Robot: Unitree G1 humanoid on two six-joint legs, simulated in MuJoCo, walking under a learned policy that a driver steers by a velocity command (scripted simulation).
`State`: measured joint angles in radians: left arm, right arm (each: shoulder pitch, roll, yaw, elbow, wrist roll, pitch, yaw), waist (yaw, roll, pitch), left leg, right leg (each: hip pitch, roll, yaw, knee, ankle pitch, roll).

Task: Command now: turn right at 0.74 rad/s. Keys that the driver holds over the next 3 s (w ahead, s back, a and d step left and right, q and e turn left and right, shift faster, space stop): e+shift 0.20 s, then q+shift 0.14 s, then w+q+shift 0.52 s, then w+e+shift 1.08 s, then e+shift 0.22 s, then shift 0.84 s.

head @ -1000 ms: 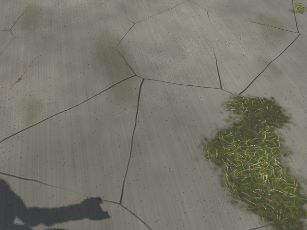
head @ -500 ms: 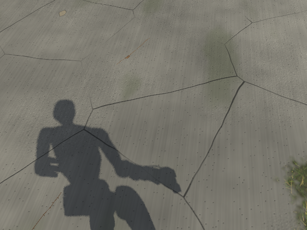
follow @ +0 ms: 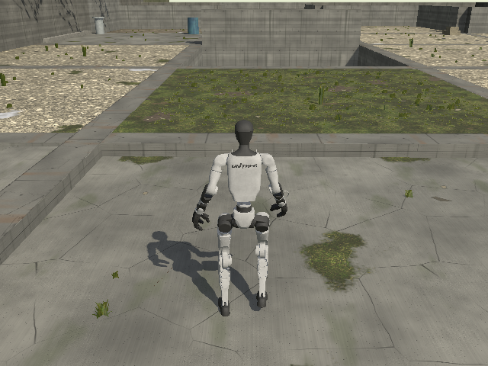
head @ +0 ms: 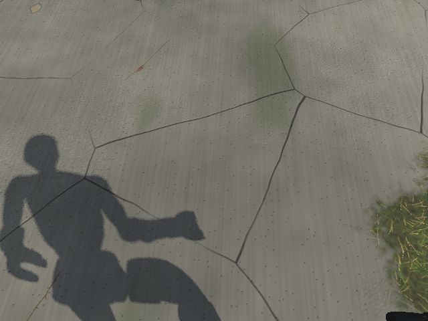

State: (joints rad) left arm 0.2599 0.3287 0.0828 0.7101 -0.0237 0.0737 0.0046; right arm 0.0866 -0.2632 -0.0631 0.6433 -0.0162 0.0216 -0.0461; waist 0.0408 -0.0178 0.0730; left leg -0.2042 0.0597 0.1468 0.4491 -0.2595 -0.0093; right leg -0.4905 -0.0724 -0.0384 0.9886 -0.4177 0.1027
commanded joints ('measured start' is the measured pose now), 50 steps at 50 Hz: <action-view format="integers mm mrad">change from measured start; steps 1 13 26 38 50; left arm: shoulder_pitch -46 -89 15 91 79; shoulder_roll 48 109 97 114 38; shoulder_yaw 5 14 12 27 -38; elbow -134 -203 -58 48 47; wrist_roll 5 14 31 77 41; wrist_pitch -8 -71 -152 -168 -132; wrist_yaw -22 21 28 10 -34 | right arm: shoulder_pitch -28 -6 74 -80 250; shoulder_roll -188 -170 -143 -97 -173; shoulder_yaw -59 -57 -46 -11 -29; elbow -49 -2 38 -44 99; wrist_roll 8 14 53 -15 -28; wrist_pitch -19 -13 -50 3 -82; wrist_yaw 6 9 46 160 57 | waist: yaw -40 -42 10 0 -43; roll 162 -92 -88 -69 33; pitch -128 -169 -7 95 -68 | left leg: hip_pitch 76 -420 -729 -634 69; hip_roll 282 0 37 80 163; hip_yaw -92 -195 -276 -67 -459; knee -109 772 585 397 -226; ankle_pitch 401 -128 58 100 -140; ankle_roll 211 -41 -29 108 131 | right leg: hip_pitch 49 365 622 582 -140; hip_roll -33 -178 -290 -277 -93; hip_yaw -13 305 237 -177 129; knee -123 -643 -907 -946 368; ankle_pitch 38 562 -160 16 237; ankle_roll -26 -320 -284 -208 -149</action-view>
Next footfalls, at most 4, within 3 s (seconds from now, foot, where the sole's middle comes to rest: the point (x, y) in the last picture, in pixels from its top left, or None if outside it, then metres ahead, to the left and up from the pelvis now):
0.12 right None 0.04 -0.14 -0.78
0.86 left None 0.37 0.15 -0.78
1.34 right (184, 213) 0.79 0.17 -0.78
1.74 left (154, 124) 1.20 0.33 -0.78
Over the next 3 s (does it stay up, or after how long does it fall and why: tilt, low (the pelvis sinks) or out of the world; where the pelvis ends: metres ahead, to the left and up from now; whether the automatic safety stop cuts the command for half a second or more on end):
stays up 1.51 0.03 -0.01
